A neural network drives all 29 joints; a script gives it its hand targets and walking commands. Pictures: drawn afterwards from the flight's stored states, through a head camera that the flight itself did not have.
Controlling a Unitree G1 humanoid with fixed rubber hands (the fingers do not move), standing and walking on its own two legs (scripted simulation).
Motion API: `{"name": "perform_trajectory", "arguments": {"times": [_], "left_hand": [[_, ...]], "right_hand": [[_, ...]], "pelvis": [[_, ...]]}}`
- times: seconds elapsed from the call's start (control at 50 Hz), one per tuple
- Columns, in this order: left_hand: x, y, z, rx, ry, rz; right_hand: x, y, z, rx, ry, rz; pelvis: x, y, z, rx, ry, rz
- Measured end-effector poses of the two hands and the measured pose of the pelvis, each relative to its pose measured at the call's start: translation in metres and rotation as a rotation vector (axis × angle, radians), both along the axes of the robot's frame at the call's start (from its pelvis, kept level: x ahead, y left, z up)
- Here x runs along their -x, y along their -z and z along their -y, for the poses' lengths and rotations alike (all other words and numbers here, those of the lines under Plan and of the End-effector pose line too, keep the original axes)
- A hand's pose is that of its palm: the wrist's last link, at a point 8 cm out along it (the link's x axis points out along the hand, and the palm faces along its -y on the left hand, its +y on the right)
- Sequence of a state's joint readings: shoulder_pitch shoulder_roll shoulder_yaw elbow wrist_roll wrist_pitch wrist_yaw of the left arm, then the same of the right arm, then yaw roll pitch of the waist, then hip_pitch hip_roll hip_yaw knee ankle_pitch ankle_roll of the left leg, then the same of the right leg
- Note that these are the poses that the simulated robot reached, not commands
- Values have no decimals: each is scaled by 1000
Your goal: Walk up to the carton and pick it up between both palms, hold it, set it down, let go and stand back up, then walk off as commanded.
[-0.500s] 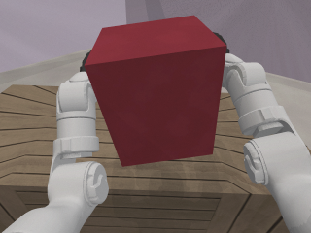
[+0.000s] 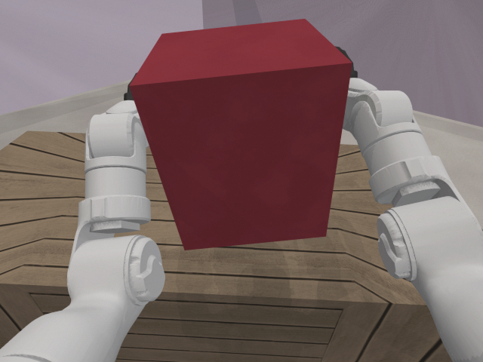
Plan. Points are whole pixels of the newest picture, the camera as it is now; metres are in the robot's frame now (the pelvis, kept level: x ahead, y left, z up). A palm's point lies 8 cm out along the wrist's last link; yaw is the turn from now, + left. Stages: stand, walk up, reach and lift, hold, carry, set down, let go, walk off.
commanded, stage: hold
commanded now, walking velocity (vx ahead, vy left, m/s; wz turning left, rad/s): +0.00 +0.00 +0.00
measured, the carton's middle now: (244, 135) +0.35 +0.00 +0.27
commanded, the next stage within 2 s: none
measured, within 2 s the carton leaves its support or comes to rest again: neither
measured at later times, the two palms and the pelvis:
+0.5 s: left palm (139, 121) +0.38 +0.15 +0.28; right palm (343, 96) +0.38 -0.15 +0.32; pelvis +0.00 +0.01 +0.00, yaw +0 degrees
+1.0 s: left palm (139, 117) +0.38 +0.15 +0.29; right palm (343, 96) +0.38 -0.15 +0.32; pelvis +0.00 +0.00 +0.00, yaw +0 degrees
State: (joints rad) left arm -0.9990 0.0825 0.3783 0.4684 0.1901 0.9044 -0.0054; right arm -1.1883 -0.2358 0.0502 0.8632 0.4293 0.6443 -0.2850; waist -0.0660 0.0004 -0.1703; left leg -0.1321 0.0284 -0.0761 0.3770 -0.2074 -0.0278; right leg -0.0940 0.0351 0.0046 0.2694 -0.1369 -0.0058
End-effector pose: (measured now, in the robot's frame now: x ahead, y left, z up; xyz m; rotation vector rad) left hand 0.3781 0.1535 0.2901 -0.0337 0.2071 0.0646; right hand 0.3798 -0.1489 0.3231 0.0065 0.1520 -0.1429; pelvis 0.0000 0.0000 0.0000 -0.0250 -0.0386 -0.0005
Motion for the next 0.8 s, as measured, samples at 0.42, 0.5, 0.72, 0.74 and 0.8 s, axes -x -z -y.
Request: {"name": "perform_trajectory", "arguments": {"times": [0.42, 0.5, 0.72, 0.74, 0.8], "left_hand": [[3, 10, 1, -7, 2, 10], [2, 7, 1, -19, 1, 14], [4, 3, 1, 0, -7, 9], [4, 3, 2, -2, -7, 7], [3, 4, 2, 1, -5, -4]], "right_hand": [[2, 2, -1, -18, 6, 5], [2, 2, 0, -11, 3, 8], [3, 0, 1, 3, -2, 3], [3, 0, 1, -1, -1, 1], [2, 1, 1, -5, 2, -11]], "pelvis": [[-3, 1, -7, 5, 5, 18], [-3, 0, -6, 4, 3, 11], [-2, 0, -2, 3, -1, 12], [-2, 0, -1, 3, -1, 12], [-1, 0, -1, 2, 0, 8]]}}
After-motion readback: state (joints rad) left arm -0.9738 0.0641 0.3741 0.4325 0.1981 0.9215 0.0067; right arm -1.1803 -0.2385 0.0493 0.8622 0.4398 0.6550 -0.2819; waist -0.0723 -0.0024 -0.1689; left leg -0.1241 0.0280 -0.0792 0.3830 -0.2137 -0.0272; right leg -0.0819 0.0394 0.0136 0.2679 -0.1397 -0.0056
